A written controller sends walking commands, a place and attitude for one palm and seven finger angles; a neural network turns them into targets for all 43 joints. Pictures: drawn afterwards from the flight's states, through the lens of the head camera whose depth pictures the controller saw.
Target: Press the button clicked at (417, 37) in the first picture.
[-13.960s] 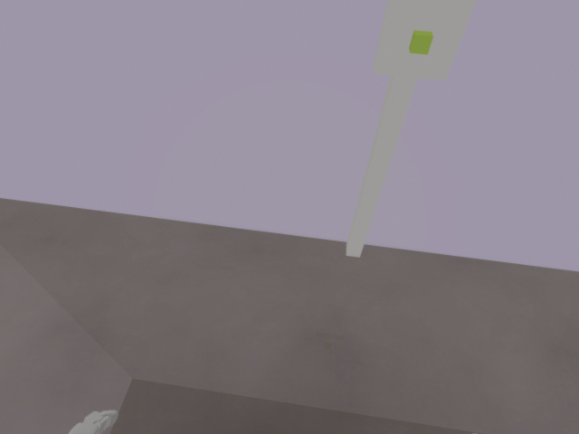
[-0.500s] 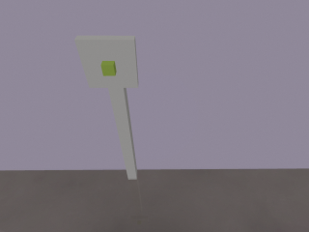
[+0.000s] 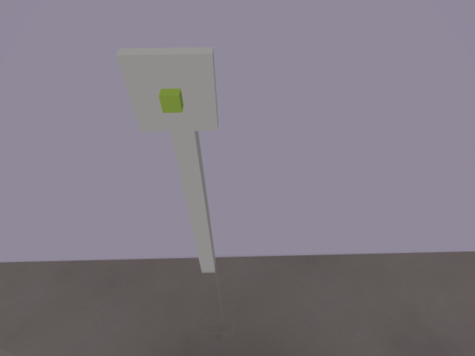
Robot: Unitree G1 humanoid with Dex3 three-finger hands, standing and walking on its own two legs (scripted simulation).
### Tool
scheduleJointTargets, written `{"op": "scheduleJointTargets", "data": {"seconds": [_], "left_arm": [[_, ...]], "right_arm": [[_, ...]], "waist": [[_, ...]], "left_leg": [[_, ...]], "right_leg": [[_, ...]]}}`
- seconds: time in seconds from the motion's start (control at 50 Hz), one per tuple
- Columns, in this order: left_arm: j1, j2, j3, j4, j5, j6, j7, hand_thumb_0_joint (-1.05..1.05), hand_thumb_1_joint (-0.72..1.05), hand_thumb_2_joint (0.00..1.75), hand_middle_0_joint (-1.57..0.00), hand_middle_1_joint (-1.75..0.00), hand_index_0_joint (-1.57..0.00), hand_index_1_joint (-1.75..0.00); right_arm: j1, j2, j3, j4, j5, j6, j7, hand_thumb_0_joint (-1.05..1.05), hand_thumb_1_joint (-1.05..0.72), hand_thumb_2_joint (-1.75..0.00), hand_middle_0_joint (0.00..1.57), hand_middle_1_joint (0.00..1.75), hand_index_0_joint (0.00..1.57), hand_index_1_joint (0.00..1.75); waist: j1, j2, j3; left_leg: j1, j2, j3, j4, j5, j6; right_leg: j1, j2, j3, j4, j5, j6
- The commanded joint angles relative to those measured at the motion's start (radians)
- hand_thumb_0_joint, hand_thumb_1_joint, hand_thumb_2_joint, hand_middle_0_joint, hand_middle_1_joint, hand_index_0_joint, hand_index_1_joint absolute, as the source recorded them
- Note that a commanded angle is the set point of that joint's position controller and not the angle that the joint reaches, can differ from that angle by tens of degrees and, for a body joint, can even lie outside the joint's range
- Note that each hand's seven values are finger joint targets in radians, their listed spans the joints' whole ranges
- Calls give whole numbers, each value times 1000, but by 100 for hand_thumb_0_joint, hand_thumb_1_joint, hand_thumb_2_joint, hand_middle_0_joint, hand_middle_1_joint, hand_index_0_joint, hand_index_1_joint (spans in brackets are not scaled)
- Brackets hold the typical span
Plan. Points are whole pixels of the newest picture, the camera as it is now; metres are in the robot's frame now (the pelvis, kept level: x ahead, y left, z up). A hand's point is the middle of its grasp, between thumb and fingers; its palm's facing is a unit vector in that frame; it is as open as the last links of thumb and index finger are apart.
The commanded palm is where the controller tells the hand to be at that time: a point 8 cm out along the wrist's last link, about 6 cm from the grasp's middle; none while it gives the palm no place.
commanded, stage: look again from close up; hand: left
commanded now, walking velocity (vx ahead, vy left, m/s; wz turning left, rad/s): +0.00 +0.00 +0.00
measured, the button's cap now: (171, 99) +0.56 +0.16 +0.15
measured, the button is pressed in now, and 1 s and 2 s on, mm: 0 0 0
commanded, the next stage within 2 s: shuffle to correct the standing spot in 0.28 s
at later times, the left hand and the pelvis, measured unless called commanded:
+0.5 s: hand out of the picture +0.02 +0.18 -0.18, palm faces -0.01 -0.99 -0.17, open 7.4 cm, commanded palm none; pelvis +0.03 +0.01 +0.00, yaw -1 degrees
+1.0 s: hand out of the picture -0.01 +0.12 -0.18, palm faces +0.11 -0.99 -0.13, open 7.4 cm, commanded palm none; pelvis +0.09 -0.02 -0.01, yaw +3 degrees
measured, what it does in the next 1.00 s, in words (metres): steps on the spot: left foot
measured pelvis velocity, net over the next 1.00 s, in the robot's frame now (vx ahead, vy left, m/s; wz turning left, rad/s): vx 0.09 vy -0.02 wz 0.04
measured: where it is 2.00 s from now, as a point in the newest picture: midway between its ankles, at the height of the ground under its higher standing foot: outside the picture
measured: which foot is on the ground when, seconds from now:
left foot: down 0.00-0.70, up 0.72-0.94, down 0.96-1.00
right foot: down 0.00-0.98, up 1.00-1.00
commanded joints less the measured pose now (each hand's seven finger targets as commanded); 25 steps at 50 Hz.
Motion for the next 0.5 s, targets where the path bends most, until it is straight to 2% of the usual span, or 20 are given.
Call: {"op": "scheduleJointTargets", "data": {"seconds": [0.0, 0.06, 0.26, 0.34, 0.36, 0.4, 0.42, 0.48], "left_arm": [[63, 90, 11, -44, -1, -8, 3, 0, 90, 90, -20, -30, -20, -30], [64, 98, 12, -44, 1, -4, 3, 0, 90, 90, -20, -30, -20, -30], [55, 137, 15, -41, -1, -1, 1, 0, 90, 90, -20, -30, -20, -30], [51, 143, 14, -33, -1, 1, 0, 0, 90, 90, -20, -30, -20, -30], [50, 144, 13, -30, -1, 2, 0, 0, 90, 90, -20, -30, -20, -30], [60, 131, 13, -21, 2, 7, -3, 0, 90, 90, -20, -30, -20, -30], [57, 133, 13, -20, 6, 10, -5, 0, 90, 90, -20, -30, -20, -30], [61, 121, 17, -29, 15, 20, -15, 0, 90, 90, -20, -30, -20, -30]], "right_arm": [[42, -93, -10, -50, 10, -18, -6, 0, -90, -90, 20, 30, 20, 30], [37, -104, -9, -37, 9, -22, -7, 0, -90, -90, 20, 30, 20, 30], [-1, -137, -10, -26, 13, -29, -14, 0, -90, -90, 20, 30, 20, 30], [-15, -142, -10, -18, 14, -27, -16, 0, -90, -90, 20, 30, 20, 30], [-20, -142, -10, -17, 15, -26, -16, 0, -90, -90, 20, 30, 20, 30], [-16, -140, -11, -10, 13, -22, -16, 0, -90, -90, 20, 30, 20, 30], [-11, -146, -13, -8, 12, -18, -15, 0, -90, -90, 20, 30, 20, 30], [-7, -180, -31, -16, 7, -10, -18, 0, -90, -90, 20, 30, 20, 30]], "waist": [[27, -52, 103], [34, -36, 100], [35, -19, 0], [31, -11, 3], [33, -15, 11], [29, -10, 16], [26, -18, 30], [20, 29, 80]], "left_leg": [[-24, 83, -130, -163, 51, 31], [-7, 90, -137, -183, 87, 39], [111, 92, -108, -148, 303, 42], [128, 93, -101, -142, 341, 40], [128, 92, -100, -144, 331, 40], [124, 102, -114, -159, 238, 48], [108, 114, -134, -170, 182, 58], [95, 168, -233, -242, -6, 97]], "right_leg": [[-88, -73, 99, -102, 34, -38], [-72, -73, 85, -89, 71, -30], [-19, -94, 83, -86, 202, -15], [-16, -96, 83, -90, 230, -12], [-18, -99, 83, -95, 228, -11], [-26, -88, 57, -80, 137, -9], [-32, -76, 37, -65, 84, -8], [-125, -49, -7, 2, -38, -6]]}}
